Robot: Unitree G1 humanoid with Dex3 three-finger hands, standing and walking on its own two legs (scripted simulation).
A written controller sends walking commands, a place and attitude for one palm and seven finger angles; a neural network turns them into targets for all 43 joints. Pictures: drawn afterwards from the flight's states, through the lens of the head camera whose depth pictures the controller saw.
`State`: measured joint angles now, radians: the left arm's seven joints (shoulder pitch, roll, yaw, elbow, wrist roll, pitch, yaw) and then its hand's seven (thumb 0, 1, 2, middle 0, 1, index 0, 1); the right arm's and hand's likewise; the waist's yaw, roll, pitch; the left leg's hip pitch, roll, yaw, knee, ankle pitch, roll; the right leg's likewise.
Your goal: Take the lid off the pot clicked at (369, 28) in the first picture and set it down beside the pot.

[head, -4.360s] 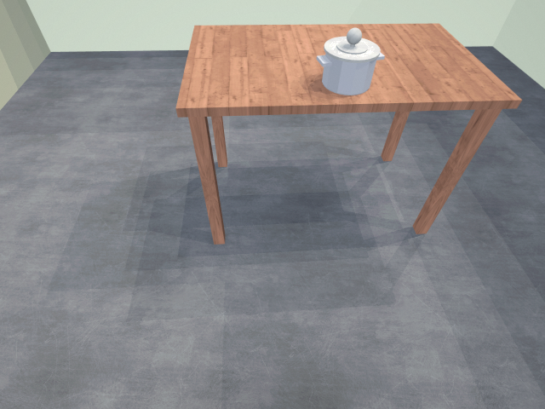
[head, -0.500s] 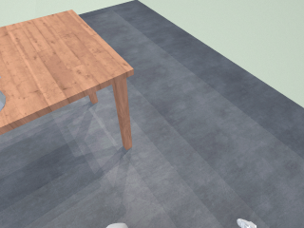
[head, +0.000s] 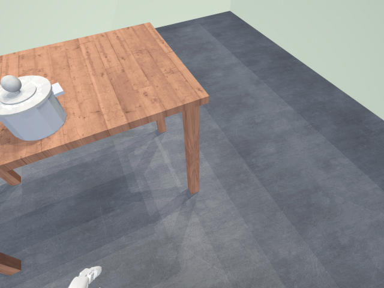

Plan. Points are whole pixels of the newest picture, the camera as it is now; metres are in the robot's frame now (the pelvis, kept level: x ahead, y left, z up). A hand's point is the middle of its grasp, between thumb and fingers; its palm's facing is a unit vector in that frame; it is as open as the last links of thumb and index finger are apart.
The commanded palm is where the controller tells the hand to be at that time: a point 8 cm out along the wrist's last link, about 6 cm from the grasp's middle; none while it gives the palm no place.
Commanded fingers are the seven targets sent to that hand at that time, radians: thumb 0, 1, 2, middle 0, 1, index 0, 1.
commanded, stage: turn to face it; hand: left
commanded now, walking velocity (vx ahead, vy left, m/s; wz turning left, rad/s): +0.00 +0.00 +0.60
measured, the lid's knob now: (11, 83) +0.58 +0.49 +0.10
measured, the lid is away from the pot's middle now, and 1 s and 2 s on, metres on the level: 0.00 0.00 0.00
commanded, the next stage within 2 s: take the last steps up to it in 0.62 s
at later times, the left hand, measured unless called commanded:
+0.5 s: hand out of the picture -0.06 +0.20 -0.17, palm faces +0.35 -0.90 -0.25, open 7.4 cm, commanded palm none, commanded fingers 0.00 0.90 0.90 -0.20 -0.30 -0.20 -0.30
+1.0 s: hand out of the picture -0.04 +0.20 -0.15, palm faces +0.43 -0.86 -0.26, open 7.4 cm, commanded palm none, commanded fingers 0.00 0.90 0.90 -0.20 -0.30 -0.20 -0.30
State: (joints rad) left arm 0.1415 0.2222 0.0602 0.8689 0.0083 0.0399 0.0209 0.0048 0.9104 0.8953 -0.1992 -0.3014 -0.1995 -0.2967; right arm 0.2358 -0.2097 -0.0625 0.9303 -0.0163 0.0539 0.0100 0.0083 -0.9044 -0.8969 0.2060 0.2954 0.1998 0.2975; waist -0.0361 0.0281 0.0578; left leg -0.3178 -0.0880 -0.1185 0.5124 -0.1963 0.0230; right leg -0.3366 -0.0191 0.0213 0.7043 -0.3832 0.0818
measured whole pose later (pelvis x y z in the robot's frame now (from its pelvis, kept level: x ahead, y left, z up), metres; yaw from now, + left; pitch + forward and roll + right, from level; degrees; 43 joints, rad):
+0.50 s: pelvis -0.01 +0.00 +0.00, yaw +18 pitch -1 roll +1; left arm 0.30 0.22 0.05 0.93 0.03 0.02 0.02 0.00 0.91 0.89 -0.20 -0.30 -0.20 -0.30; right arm 0.12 -0.26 -0.07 0.93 -0.01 0.06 0.02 0.01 -0.91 -0.90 0.20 0.29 0.19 0.30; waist 0.04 -0.03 0.09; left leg -0.28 0.02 0.06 0.66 -0.36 -0.04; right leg -0.21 -0.15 -0.24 0.57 -0.32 0.02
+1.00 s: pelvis +0.00 +0.00 +0.00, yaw +24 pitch -1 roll +1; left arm 0.28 0.18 0.04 0.95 0.04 -0.01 0.00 0.00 0.91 0.90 -0.20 -0.30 -0.20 -0.30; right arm 0.30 -0.21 -0.05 1.01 -0.01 0.03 0.00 0.01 -0.91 -0.90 0.20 0.30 0.20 0.30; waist 0.00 0.05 0.01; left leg -0.29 -0.04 -0.02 0.68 -0.43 0.03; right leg -0.22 -0.02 -0.08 0.57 -0.34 -0.01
